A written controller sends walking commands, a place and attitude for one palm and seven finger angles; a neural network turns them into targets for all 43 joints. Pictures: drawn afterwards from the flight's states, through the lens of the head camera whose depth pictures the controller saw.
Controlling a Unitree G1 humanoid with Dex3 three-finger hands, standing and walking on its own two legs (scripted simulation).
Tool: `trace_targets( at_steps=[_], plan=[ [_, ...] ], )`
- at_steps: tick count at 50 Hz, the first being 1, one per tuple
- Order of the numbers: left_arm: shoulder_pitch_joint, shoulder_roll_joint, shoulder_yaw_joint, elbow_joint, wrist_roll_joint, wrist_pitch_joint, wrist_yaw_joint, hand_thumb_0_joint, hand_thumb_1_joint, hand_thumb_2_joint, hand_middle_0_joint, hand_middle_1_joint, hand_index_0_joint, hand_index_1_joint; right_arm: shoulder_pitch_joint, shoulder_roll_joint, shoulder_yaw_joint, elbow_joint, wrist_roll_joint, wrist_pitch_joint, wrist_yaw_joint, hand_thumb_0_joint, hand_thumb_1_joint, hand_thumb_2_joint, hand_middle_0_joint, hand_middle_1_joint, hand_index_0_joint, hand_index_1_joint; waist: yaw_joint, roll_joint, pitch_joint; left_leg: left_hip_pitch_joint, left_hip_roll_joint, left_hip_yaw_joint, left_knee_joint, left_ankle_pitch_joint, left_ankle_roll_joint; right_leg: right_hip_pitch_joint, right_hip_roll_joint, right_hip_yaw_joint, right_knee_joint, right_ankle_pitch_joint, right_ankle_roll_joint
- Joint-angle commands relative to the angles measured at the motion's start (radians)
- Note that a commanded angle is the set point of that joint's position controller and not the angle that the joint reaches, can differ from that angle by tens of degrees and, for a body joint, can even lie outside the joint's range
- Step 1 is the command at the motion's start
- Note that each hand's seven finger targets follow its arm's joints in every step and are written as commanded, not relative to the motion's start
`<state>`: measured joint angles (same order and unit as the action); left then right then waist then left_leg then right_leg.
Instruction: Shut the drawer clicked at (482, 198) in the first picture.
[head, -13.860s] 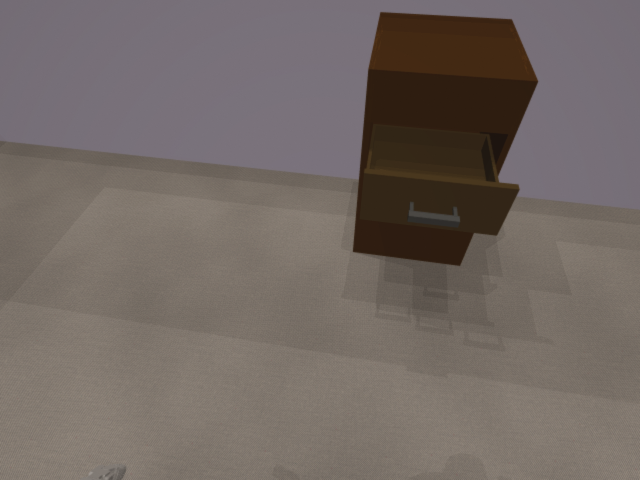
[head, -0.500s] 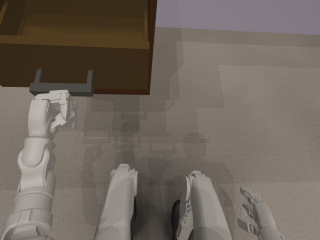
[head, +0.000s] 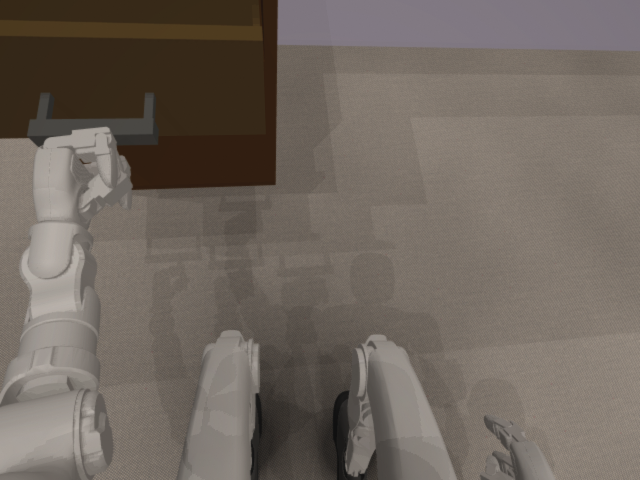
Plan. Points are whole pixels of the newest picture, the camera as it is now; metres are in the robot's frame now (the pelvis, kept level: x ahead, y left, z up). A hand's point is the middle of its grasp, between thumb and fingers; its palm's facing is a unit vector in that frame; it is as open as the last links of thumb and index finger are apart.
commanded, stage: push the drawer shut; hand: left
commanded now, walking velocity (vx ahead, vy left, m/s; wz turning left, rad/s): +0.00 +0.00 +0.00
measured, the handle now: (97, 117) +0.52 +0.28 +0.00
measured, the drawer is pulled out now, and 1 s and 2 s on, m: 0.14 0.02 0.00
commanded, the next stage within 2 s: pull the fist back off the drawer in 1.56 s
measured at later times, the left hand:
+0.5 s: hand (125, 134) +0.50 +0.25 +0.00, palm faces +0.12 -0.99 -0.06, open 3.0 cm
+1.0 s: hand (130, 89) +0.57 +0.26 +0.00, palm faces +0.13 -0.99 -0.06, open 3.1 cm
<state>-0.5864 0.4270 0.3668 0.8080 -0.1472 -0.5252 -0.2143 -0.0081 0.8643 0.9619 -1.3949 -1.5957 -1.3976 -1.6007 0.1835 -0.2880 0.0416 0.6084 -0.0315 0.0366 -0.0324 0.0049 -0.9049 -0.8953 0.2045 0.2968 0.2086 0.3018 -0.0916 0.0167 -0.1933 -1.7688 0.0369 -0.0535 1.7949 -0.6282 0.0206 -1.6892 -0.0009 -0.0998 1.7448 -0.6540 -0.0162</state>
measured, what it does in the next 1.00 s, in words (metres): stands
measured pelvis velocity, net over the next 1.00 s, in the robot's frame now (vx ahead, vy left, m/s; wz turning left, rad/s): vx -0.01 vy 0.00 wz -0.06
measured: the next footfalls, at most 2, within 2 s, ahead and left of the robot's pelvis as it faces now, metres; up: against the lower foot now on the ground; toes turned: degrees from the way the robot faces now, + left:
none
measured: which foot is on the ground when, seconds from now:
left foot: down 0.00-1.00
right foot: down 0.00-1.00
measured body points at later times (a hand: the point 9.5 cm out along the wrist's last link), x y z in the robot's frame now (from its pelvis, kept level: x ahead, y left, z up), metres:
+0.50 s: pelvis +0.00 +0.00 -0.01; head +0.21 +0.05 +0.39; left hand +0.49 +0.30 +0.00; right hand +0.09 -0.27 -0.12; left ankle +0.07 +0.11 -0.49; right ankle +0.07 -0.12 -0.49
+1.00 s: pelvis -0.01 +0.00 -0.02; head +0.23 +0.06 +0.36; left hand +0.55 +0.31 +0.00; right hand +0.03 -0.27 -0.12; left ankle +0.07 +0.11 -0.49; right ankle +0.07 -0.12 -0.49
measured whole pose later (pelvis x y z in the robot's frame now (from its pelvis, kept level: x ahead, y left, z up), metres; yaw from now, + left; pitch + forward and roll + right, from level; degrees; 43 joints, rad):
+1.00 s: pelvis -0.01 +0.00 -0.02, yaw -3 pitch +38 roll -8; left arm -1.06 0.72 0.49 1.12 -0.01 -0.40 -0.23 0.01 0.85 0.95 -1.39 -1.60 -1.40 -1.60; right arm 0.24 -0.28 0.11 0.58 -0.06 0.14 -0.01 0.00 -0.91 -0.90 0.20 0.30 0.21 0.30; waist -0.22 0.03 -0.13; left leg -1.91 0.05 -0.08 1.86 -0.63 0.03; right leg -1.82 0.02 -0.12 1.78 -0.63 -0.01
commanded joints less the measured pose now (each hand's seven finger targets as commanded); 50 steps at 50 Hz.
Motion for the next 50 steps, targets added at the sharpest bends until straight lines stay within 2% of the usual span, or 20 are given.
trace_targets(
  at_steps=[1,4,6,8,9,11,14,17,20,23,26,30,32,33,34,38,44,46,48,50],
  plan=[
    [-0.430,0.243,0.055,-0.171,-0.013,-0.062,-0.005,0.000,0.900,0.900,-1.400,-1.600,-1.400,-1.600,0.119,-0.186,-0.068,-0.059,-0.002,-0.002,-0.011,0.000,-0.900,-0.900,0.200,0.300,0.200,0.300,-0.046,0.133,-0.572,0.489,-0.019,-0.040,-0.213,0.163,0.009,0.214,0.031,0.044,-0.231,0.151,-0.014],
    [-0.457,0.281,0.085,-0.153,-0.010,-0.064,-0.015,0.000,0.900,0.900,-1.400,-1.600,-1.400,-1.600,0.128,-0.187,-0.064,-0.061,-0.005,0.010,-0.010,0.000,-0.900,-0.900,0.200,0.300,0.200,0.300,-0.040,0.149,-0.591,0.491,-0.018,-0.039,-0.208,0.186,0.009,0.227,0.032,0.043,-0.225,0.162,-0.015],
    [-0.470,0.281,0.084,-0.121,-0.009,-0.058,-0.023,0.000,0.900,0.900,-1.400,-1.600,-1.400,-1.600,0.130,-0.186,-0.062,-0.058,-0.005,0.018,-0.009,0.000,-0.900,-0.900,0.200,0.300,0.200,0.300,-0.047,0.143,-0.578,0.475,-0.018,-0.038,-0.201,0.180,0.011,0.223,0.035,0.045,-0.227,0.159,-0.014],
    [-0.511,0.294,0.088,-0.133,-0.005,-0.061,-0.023,0.000,0.900,0.900,-1.400,-1.600,-1.400,-1.600,0.139,-0.190,-0.062,-0.055,-0.008,0.024,-0.009,0.000,-0.900,-0.900,0.200,0.300,0.200,0.300,-0.050,0.181,-0.601,0.521,-0.014,-0.047,-0.202,0.208,0.008,0.196,0.034,0.038,-0.217,0.176,-0.015],
    [-0.512,0.292,0.087,-0.124,-0.005,-0.056,-0.024,0.000,0.900,0.900,-1.400,-1.600,-1.400,-1.600,0.141,-0.190,-0.061,-0.057,-0.008,0.028,-0.008,0.000,-0.900,-0.900,0.200,0.300,0.200,0.300,-0.051,0.168,-0.609,0.516,-0.015,-0.048,-0.200,0.209,0.008,0.203,0.035,0.039,-0.218,0.177,-0.015],
    [-0.539,0.296,0.087,-0.093,-0.004,-0.048,-0.023,0.000,0.900,0.900,-1.400,-1.600,-1.400,-1.600,0.144,-0.189,-0.058,-0.052,-0.008,0.033,-0.008,0.000,-0.900,-0.900,0.200,0.300,0.200,0.300,-0.066,0.145,-0.581,0.484,-0.014,-0.046,-0.191,0.194,0.013,0.200,0.036,0.041,-0.222,0.170,-0.011],
    [-0.582,0.334,0.105,-0.094,0.009,-0.048,-0.024,0.000,0.900,0.900,-1.400,-1.600,-1.400,-1.600,0.152,-0.194,-0.056,-0.051,-0.011,0.040,-0.008,0.000,-0.900,-0.900,0.200,0.300,0.200,0.300,-0.064,0.173,-0.605,0.502,-0.013,-0.052,-0.188,0.210,0.011,0.188,0.038,0.035,-0.210,0.175,-0.014],
    [-0.631,0.322,0.086,-0.075,0.017,-0.041,-0.019,0.000,0.900,0.900,-1.400,-1.600,-1.400,-1.600,0.164,-0.192,-0.054,-0.045,-0.014,0.047,-0.006,0.000,-0.900,-0.900,0.200,0.300,0.200,0.300,-0.083,0.210,-0.589,0.532,-0.010,-0.061,-0.191,0.218,0.010,0.150,0.037,0.028,-0.207,0.180,-0.015],
    [-0.656,0.343,0.095,-0.051,0.028,-0.031,-0.015,0.000,0.900,0.900,-1.400,-1.600,-1.400,-1.600,0.168,-0.198,-0.052,-0.045,-0.016,0.057,-0.004,0.000,-0.900,-0.900,0.200,0.300,0.200,0.300,-0.090,0.196,-0.601,0.519,-0.008,-0.065,-0.185,0.196,0.010,0.140,0.039,0.028,-0.206,0.167,-0.013],
    [-0.697,0.366,0.099,-0.048,0.040,-0.026,-0.009,0.000,0.900,0.900,-1.400,-1.600,-1.400,-1.600,0.180,-0.201,-0.049,-0.043,-0.018,0.062,-0.003,0.000,-0.900,-0.900,0.200,0.300,0.200,0.300,-0.091,0.223,-0.614,0.539,-0.008,-0.071,-0.189,0.209,0.008,0.133,0.039,0.024,-0.200,0.173,-0.016],
    [-0.751,0.364,0.082,-0.031,0.052,-0.014,0.000,0.000,0.900,0.900,-1.400,-1.600,-1.400,-1.600,0.187,-0.201,-0.046,-0.038,-0.020,0.070,0.000,0.000,-0.900,-0.900,0.200,0.300,0.200,0.300,-0.110,0.230,-0.602,0.533,-0.007,-0.077,-0.186,0.194,0.010,0.113,0.040,0.021,-0.199,0.167,-0.016],
    [-0.783,0.415,0.105,0.007,0.068,-0.002,0.003,0.000,0.900,0.900,-1.400,-1.600,-1.400,-1.600,0.199,-0.204,-0.038,-0.037,-0.022,0.078,0.000,0.000,-0.900,-0.900,0.200,0.300,0.200,0.300,-0.122,0.217,-0.598,0.503,-0.005,-0.071,-0.171,0.204,0.014,0.123,0.043,0.025,-0.200,0.172,-0.014],
    [-0.828,0.417,0.094,0.010,0.079,-0.001,0.004,0.000,0.900,0.900,-1.400,-1.600,-1.400,-1.600,0.203,-0.201,-0.034,-0.038,-0.025,0.081,0.001,0.000,-0.900,-0.900,0.200,0.300,0.200,0.300,-0.129,0.262,-0.599,0.507,-0.006,-0.072,-0.170,0.194,0.013,0.103,0.042,0.023,-0.191,0.164,-0.018],
    [-0.829,0.428,0.102,0.033,0.080,0.006,0.007,0.000,0.900,0.900,-1.400,-1.600,-1.400,-1.600,0.210,-0.204,-0.033,-0.035,-0.025,0.082,0.001,0.000,-0.900,-0.900,0.200,0.300,0.200,0.300,-0.134,0.238,-0.598,0.498,-0.005,-0.074,-0.166,0.193,0.015,0.109,0.045,0.021,-0.195,0.167,-0.015],
    [-0.826,0.465,0.125,0.038,0.085,0.008,0.008,0.000,0.900,0.900,-1.400,-1.600,-1.400,-1.600,0.214,-0.207,-0.030,-0.036,-0.026,0.085,0.000,0.000,-0.900,-0.900,0.200,0.300,0.200,0.300,-0.127,0.244,-0.594,0.494,-0.003,-0.074,-0.165,0.205,0.014,0.110,0.044,0.020,-0.191,0.173,-0.016],
    [-0.876,0.469,0.113,0.037,0.096,0.019,0.006,0.000,0.900,0.900,-1.400,-1.600,-1.400,-1.600,0.231,-0.209,-0.027,-0.036,-0.029,0.094,0.006,0.000,-0.900,-0.900,0.200,0.300,0.200,0.300,-0.141,0.283,-0.622,0.527,0.001,-0.082,-0.159,0.236,0.012,0.091,0.047,0.016,-0.184,0.189,-0.017],
    [-0.900,0.552,0.155,0.072,0.109,0.046,-0.002,0.000,0.900,0.900,-1.400,-1.600,-1.400,-1.600,0.251,-0.212,-0.014,-0.042,-0.029,0.106,0.008,0.000,-0.900,-0.900,0.200,0.300,0.200,0.300,-0.148,0.279,-0.618,0.475,0.001,-0.076,-0.146,0.236,0.017,0.122,0.049,0.017,-0.180,0.192,-0.016],
    [-0.919,0.551,0.142,0.091,0.115,0.058,-0.005,0.000,0.900,0.900,-1.400,-1.600,-1.400,-1.600,0.256,-0.212,-0.010,-0.041,-0.028,0.108,0.009,0.000,-0.900,-0.900,0.200,0.300,0.200,0.300,-0.161,0.267,-0.599,0.449,0.002,-0.073,-0.138,0.225,0.021,0.119,0.053,0.018,-0.183,0.189,-0.014],
    [-0.951,0.584,0.160,0.061,0.118,0.058,-0.004,0.000,0.900,0.900,-1.400,-1.600,-1.400,-1.600,0.270,-0.215,-0.009,-0.041,-0.032,0.111,0.010,0.000,-0.900,-0.900,0.200,0.300,0.200,0.300,-0.161,0.308,-0.634,0.490,0.004,-0.080,-0.139,0.255,0.018,0.112,0.052,0.012,-0.174,0.205,-0.015],
    [-0.960,0.575,0.146,0.064,0.125,0.067,-0.004,0.000,0.900,0.900,-1.400,-1.600,-1.400,-1.600,0.275,-0.214,-0.006,-0.041,-0.033,0.115,0.014,0.000,-0.900,-0.900,0.200,0.300,0.200,0.300,-0.165,0.333,-0.638,0.508,0.005,-0.085,-0.139,0.269,0.015,0.098,0.052,0.009,-0.170,0.211,-0.018]
  ],
)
